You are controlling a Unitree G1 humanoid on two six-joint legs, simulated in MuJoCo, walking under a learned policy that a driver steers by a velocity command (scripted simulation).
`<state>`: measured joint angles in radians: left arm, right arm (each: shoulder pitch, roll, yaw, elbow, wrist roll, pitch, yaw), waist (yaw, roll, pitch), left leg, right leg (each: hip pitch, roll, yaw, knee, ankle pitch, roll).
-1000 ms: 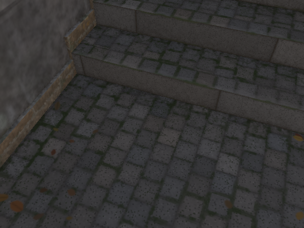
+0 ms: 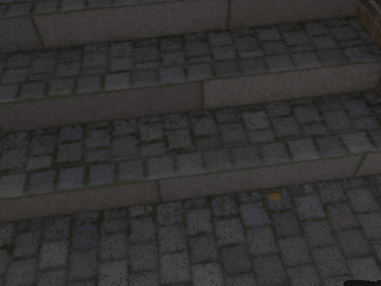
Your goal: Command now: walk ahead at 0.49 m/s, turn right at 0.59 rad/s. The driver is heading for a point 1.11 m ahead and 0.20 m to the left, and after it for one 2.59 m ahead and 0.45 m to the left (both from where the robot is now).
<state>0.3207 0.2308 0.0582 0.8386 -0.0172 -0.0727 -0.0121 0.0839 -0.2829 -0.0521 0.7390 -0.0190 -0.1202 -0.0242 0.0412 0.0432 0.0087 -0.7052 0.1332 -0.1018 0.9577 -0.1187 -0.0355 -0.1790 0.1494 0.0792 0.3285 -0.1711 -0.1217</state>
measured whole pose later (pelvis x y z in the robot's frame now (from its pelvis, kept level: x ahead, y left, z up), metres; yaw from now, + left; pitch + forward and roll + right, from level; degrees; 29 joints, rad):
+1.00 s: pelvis +0.27 +0.06 -0.01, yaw +2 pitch +0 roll -1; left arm 0.21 0.27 0.06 0.86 0.03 0.00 0.02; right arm 0.34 -0.25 -0.06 0.86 -0.03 -0.01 0.04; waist -0.03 -0.03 0.00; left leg -0.27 -0.04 0.03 0.59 -0.32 0.10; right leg -0.32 -0.03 -0.06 0.76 -0.46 -0.03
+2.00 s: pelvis +0.63 +0.16 -0.01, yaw +25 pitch +1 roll +0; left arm 0.35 0.20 0.03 0.87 0.02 -0.04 0.00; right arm 0.26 -0.20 -0.01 0.87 -0.04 -0.05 0.00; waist 0.02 -0.03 -0.02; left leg -0.26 -0.05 0.08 0.49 -0.26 0.09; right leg -0.56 -0.01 -0.02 1.50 -0.40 -0.06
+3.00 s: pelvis +1.17 +0.26 +0.27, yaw -7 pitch +7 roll +4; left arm 0.28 0.27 0.04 1.00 0.05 -0.08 -0.09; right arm 0.21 -0.19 0.00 0.92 -0.04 -0.06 0.02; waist -0.05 -0.05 -0.14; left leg -0.59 -0.02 0.18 0.89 -0.42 0.06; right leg -0.85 0.07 0.19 1.81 -0.03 -0.22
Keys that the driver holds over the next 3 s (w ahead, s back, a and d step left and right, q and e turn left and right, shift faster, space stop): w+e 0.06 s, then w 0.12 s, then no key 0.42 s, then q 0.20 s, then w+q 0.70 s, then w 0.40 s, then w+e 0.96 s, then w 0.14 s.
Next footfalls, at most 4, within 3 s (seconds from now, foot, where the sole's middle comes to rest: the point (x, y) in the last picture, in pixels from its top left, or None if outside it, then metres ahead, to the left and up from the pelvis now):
0.22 left None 0.32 0.13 -0.78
0.64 right None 0.30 -0.07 -0.78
1.44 right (212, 250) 0.62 0.01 -0.78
1.88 left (150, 241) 0.64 0.24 -0.78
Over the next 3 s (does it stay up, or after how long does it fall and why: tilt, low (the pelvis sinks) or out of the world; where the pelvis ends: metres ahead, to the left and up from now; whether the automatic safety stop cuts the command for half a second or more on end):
stays up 1.17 0.26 0.27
